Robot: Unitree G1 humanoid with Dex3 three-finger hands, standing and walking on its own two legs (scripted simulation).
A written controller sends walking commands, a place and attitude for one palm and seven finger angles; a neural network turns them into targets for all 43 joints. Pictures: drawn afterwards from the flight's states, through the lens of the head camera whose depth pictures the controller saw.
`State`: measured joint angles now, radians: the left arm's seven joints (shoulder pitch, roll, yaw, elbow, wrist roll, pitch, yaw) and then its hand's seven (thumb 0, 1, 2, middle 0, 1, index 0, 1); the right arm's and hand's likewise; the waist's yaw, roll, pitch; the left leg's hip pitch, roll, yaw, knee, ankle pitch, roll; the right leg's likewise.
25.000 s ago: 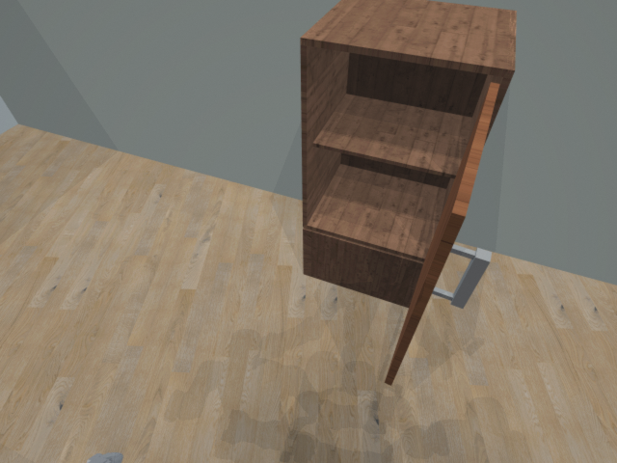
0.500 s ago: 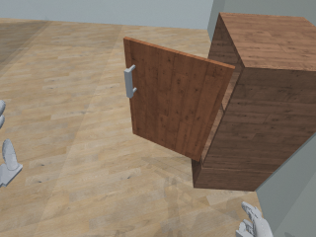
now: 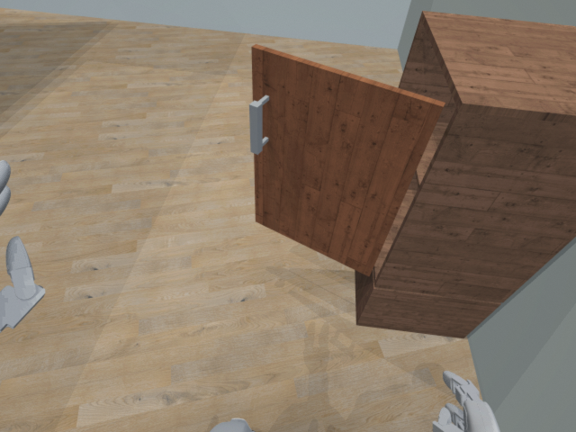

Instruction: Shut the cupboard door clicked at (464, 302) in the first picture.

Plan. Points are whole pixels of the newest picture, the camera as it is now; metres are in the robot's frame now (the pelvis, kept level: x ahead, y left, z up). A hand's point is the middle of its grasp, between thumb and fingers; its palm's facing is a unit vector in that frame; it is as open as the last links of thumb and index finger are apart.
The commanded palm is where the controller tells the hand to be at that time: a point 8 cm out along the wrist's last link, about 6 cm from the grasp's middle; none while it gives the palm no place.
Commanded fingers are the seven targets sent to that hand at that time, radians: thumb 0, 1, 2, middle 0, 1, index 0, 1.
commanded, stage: step back with the hand held close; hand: left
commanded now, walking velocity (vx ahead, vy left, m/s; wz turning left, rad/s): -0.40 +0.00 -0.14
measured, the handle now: (260, 124) +0.79 +0.11 -0.02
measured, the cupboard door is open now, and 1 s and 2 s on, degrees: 67 67 67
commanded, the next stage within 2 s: stop stepping back and stand still in 0.34 s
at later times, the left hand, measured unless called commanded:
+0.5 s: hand out of the picture +0.10 +0.28 +0.19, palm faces +0.39 -0.80 -0.46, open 7.4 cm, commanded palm +0.03 +0.32 +0.19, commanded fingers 0.00 0.90 0.90 -0.20 -0.30 -0.20 -0.30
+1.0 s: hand out of the picture -0.01 +0.32 +0.22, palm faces +0.35 -0.86 -0.37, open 7.4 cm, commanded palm -0.05 +0.35 +0.19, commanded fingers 0.00 0.90 0.90 -0.20 -0.30 -0.20 -0.30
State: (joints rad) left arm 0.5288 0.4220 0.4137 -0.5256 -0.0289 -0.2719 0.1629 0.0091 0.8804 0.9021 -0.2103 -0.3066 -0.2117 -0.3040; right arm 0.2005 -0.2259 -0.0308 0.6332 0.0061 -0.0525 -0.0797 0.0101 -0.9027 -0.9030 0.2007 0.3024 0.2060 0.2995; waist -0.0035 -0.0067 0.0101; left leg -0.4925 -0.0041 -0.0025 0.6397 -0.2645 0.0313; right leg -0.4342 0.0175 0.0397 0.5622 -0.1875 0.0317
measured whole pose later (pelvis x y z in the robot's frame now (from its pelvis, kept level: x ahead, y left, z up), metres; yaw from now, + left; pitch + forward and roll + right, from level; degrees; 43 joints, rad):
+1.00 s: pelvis -0.24 +0.09 +0.01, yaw -12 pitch -1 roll +0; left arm 0.47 0.47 0.45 -0.49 -0.04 -0.19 0.16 0.01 0.88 0.90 -0.21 -0.31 -0.21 -0.30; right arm 0.30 -0.19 0.00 0.70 0.00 -0.04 -0.07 0.01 -0.90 -0.90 0.20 0.30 0.21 0.30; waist 0.01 -0.06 -0.11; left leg -0.56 0.09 0.04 1.04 -0.36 -0.01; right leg -0.23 0.03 -0.11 0.54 -0.35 -0.11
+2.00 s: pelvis -0.23 +0.11 +0.01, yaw -10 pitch +1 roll -1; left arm 0.57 0.40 0.39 -0.48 -0.05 -0.17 0.16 0.01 0.88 0.90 -0.21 -0.31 -0.21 -0.30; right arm 0.21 -0.18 0.03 0.62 0.01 -0.07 -0.07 0.01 -0.90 -0.90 0.20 0.30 0.21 0.30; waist 0.00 0.00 0.00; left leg -0.28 0.06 0.10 0.51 -0.25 0.00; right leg -0.20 0.00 -0.07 0.48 -0.29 -0.01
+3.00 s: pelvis -0.25 +0.13 +0.02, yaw -10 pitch -2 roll +0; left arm 0.35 0.16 0.00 1.14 0.02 0.02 0.03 0.00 0.91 0.90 -0.19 -0.30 -0.20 -0.30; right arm 0.32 -0.14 0.00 1.13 -0.01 0.02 -0.03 0.00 -0.91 -0.90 0.20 0.30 0.20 0.30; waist -0.01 0.02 0.03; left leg -0.22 0.02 0.12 0.42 -0.18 0.03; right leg -0.17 -0.03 -0.06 0.42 -0.23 0.00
